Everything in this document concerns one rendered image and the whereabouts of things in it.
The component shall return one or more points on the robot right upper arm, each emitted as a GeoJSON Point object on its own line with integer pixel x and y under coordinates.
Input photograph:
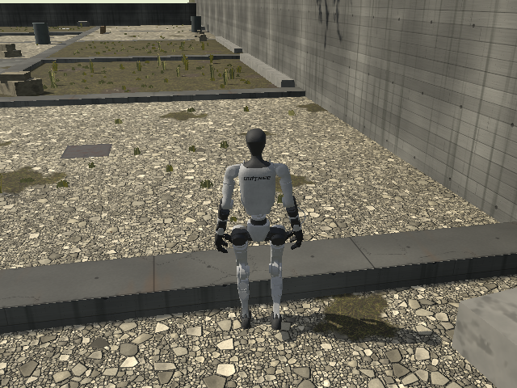
{"type": "Point", "coordinates": [286, 184]}

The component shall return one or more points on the robot right forearm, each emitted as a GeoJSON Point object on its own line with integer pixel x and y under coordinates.
{"type": "Point", "coordinates": [294, 216]}

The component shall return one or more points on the robot left hand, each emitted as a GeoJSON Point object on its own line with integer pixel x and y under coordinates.
{"type": "Point", "coordinates": [219, 242]}

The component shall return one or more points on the robot left thigh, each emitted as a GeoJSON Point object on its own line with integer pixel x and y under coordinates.
{"type": "Point", "coordinates": [240, 244]}

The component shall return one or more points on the humanoid robot torso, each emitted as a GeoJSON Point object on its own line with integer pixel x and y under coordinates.
{"type": "Point", "coordinates": [257, 188]}

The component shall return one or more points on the robot left forearm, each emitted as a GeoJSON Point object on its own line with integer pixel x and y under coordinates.
{"type": "Point", "coordinates": [222, 219]}

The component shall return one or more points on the robot left upper arm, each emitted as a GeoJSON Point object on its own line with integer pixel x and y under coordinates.
{"type": "Point", "coordinates": [228, 186]}

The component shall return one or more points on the robot right hand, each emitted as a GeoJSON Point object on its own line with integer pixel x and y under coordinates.
{"type": "Point", "coordinates": [298, 236]}

